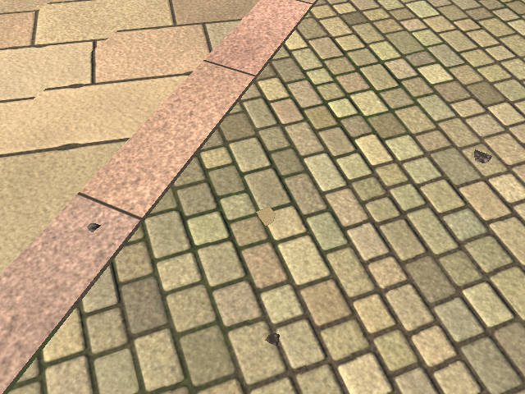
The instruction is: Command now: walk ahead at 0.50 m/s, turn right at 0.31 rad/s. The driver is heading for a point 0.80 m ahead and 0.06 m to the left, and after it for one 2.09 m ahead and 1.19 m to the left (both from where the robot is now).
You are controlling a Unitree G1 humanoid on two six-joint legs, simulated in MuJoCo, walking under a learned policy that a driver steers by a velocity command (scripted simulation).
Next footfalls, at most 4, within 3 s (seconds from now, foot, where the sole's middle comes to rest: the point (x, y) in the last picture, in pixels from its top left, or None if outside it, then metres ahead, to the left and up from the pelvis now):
0.32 right None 0.33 -0.16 -0.78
0.68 left None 0.32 0.08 -0.78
1.78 right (327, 317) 0.70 -0.18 -0.78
2.34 left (230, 235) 0.98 0.09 -0.78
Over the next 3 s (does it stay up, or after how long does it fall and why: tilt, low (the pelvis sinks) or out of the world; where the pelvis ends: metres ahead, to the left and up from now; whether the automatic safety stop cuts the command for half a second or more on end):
stays up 1.20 0.07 0.00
